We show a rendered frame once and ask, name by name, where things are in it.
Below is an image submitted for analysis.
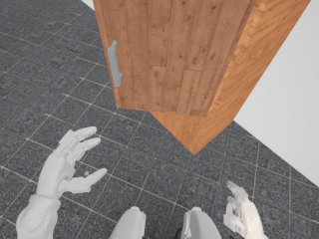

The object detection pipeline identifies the handle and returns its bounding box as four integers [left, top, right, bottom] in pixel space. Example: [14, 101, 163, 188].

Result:
[107, 40, 122, 87]

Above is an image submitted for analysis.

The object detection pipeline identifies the robot thigh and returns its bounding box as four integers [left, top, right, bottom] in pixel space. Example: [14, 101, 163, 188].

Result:
[109, 209, 147, 239]
[182, 210, 222, 239]

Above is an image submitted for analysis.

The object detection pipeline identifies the robot left thigh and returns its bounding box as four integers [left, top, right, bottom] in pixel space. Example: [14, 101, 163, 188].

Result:
[109, 209, 147, 239]

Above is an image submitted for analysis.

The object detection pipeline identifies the robot right thigh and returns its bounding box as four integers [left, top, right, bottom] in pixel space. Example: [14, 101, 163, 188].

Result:
[182, 210, 222, 239]

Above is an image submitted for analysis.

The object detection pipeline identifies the left robot forearm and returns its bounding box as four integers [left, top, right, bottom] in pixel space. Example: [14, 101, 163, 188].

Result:
[15, 194, 62, 239]

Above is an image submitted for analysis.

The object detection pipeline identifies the robot right hand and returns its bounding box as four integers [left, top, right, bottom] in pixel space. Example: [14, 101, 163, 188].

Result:
[223, 180, 264, 238]

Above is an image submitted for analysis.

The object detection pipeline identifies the cupboard door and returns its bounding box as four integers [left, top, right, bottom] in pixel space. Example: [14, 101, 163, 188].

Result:
[93, 0, 256, 118]

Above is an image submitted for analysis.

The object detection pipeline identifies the robot left hand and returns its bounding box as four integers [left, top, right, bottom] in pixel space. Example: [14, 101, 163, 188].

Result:
[36, 126, 108, 199]

